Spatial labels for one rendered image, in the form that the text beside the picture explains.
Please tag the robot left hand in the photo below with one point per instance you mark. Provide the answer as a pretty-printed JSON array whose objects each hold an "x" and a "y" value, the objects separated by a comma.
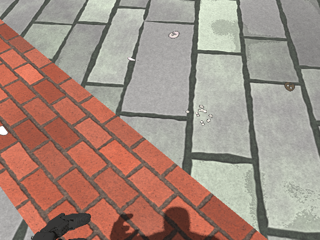
[{"x": 61, "y": 224}]

